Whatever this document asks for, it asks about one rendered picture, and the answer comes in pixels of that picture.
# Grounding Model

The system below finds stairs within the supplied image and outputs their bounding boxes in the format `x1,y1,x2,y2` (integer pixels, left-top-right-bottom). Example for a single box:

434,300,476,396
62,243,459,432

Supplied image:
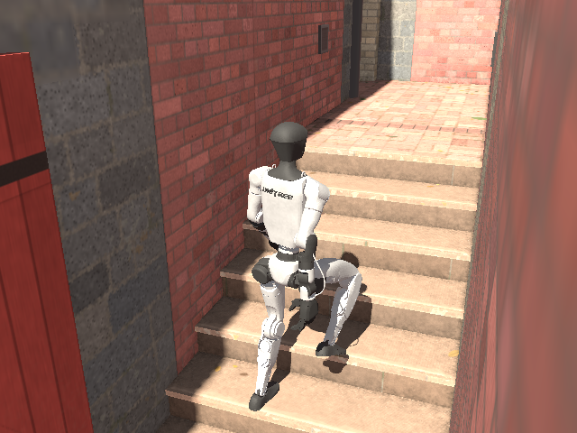
156,152,481,433

